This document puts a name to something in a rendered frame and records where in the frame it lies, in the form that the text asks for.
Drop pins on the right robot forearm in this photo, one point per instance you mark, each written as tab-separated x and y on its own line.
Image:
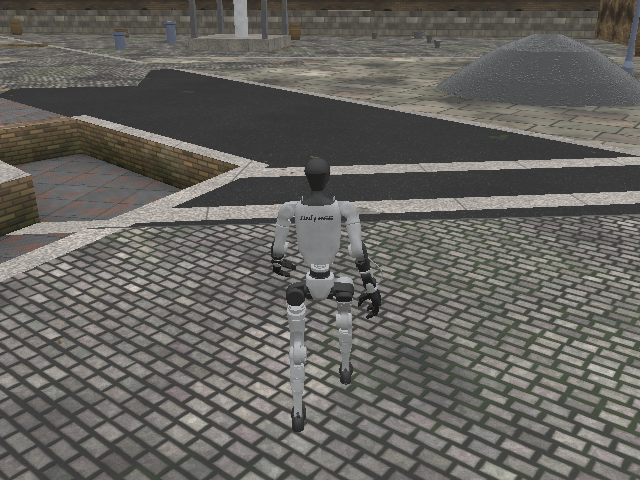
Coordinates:
365	271

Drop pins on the right robot foot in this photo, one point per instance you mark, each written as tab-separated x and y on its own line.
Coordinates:
346	376

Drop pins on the left robot hand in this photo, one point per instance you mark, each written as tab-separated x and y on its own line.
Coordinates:
286	264

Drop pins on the robot foot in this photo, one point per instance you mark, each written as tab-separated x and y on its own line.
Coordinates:
298	422
346	376

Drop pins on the right robot upper arm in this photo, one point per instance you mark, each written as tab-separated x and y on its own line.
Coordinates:
353	226

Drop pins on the left robot foot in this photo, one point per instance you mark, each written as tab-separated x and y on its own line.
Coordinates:
298	422

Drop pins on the left robot forearm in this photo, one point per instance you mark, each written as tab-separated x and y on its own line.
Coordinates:
277	259

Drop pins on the left robot upper arm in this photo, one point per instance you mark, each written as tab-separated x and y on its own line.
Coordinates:
286	212

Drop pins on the right robot hand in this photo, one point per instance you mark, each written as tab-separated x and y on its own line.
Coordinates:
374	306

